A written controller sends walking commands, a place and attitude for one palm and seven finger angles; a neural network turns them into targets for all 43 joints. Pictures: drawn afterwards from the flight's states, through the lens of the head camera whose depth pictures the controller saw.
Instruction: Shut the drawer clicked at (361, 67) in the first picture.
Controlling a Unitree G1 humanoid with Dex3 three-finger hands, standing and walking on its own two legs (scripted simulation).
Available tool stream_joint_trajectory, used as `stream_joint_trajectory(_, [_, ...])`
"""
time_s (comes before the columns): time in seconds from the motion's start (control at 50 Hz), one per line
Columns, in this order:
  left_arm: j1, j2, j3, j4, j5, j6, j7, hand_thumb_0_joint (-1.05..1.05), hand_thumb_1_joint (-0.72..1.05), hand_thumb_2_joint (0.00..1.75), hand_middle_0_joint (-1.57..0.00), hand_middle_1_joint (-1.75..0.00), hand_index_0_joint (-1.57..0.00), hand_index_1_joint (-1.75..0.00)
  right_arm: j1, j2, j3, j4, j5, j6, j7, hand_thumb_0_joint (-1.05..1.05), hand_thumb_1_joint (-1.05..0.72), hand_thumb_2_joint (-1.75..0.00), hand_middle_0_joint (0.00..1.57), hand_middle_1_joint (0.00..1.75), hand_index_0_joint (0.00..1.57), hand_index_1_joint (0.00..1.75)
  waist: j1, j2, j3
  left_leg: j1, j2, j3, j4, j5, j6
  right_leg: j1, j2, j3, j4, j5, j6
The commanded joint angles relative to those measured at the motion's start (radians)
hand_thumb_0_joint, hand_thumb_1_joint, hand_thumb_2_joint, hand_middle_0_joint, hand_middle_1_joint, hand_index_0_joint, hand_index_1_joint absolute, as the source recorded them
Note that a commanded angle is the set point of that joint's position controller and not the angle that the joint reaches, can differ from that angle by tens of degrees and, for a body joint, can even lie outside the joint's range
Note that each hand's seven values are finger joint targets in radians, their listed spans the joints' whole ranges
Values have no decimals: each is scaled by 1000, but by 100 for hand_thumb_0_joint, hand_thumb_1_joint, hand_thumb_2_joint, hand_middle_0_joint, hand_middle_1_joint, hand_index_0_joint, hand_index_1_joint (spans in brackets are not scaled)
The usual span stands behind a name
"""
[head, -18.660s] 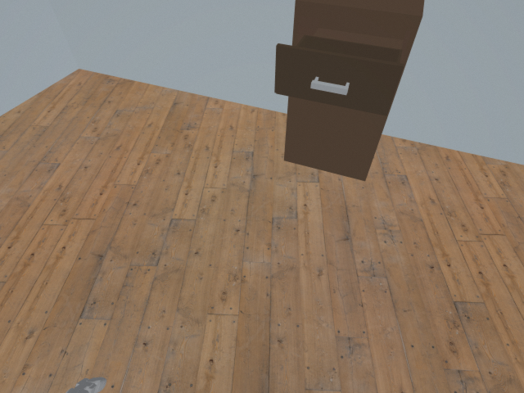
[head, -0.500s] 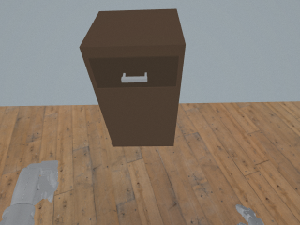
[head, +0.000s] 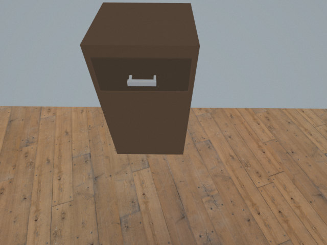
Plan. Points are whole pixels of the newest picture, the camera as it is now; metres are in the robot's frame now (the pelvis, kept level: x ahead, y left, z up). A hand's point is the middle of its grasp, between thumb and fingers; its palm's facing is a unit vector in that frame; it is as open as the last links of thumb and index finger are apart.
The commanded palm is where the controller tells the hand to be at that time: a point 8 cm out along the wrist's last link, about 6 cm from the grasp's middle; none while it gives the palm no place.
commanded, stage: let the arm hang, fingers relaxed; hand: left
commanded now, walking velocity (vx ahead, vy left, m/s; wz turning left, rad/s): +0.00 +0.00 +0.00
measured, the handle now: (142, 79) +0.77 +0.14 -0.08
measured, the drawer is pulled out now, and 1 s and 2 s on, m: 0.00 0.00 0.00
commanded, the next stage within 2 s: look to check the result in 0.50 s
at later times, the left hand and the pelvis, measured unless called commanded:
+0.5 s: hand out of the picture -0.01 +0.12 -0.18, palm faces +0.05 -0.99 -0.13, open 7.4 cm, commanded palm none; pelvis +0.01 -0.02 +0.00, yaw -1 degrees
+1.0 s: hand out of the picture -0.03 +0.11 -0.17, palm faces +0.06 -0.99 -0.16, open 7.4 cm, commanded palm none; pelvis +0.02 -0.03 +0.00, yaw -1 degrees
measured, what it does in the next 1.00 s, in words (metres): stands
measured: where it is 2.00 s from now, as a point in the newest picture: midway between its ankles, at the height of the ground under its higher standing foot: outside the picture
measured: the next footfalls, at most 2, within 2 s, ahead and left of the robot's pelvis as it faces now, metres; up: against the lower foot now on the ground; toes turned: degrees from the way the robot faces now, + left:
none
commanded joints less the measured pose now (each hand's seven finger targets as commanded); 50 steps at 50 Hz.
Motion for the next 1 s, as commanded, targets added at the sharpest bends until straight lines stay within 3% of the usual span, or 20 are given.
stream_joint_trajectory(0.0, [62, 53, 10, -10, -6, -16, 7, 0, 90, 90, -20, -30, -20, -30, 75, -100, -24, -8, 3, -19, -10, 0, -90, -90, 20, 30, 20, 30, -8, -59, 40, 66, 126, -136, -95, -46, 16, -128, -106, 104, -99, -22, -43])
stream_joint_trajectory(0.16, [86, 15, 13, 2, -5, -20, 14, 0, 90, 90, -20, -30, -20, -30, 100, -61, -23, 15, -2, -20, -10, 0, -90, -90, 20, 30, 20, 30, -6, -40, 75, 42, 116, -121, -92, -66, 17, -157, -102, 117, -92, -45, -47])
stream_joint_trajectory(0.3, [82, 2, 18, 0, -6, -24, 15, 0, 90, 90, -20, -30, -20, -30, 112, -48, -23, 17, -3, -29, -14, 0, -90, -90, 20, 30, 20, 30, -6, -10, 60, 46, 117, -116, -84, -21, 16, -135, -104, 118, -84, 1, -48])
stream_joint_trajectory(0.56, [71, -6, 21, -6, -9, -27, 17, 0, 90, 90, -20, -30, -20, -30, 119, -46, -19, 18, -2, -32, -19, 0, -90, -90, 20, 30, 20, 30, -5, -28, 46, 75, 121, -96, -47, 83, 13, -102, -108, 117, -92, 75, -44])
stream_joint_trajectory(0.98, [93, 1, 18, 1, -9, -30, 23, 0, 90, 90, -20, -30, -20, -30, 109, -47, -16, 31, 2, -28, -22, 0, -90, -90, 20, 30, 20, 30, -5, -44, 64, 91, 121, -66, -19, 117, 3, -85, -113, 119, -108, 178, -22])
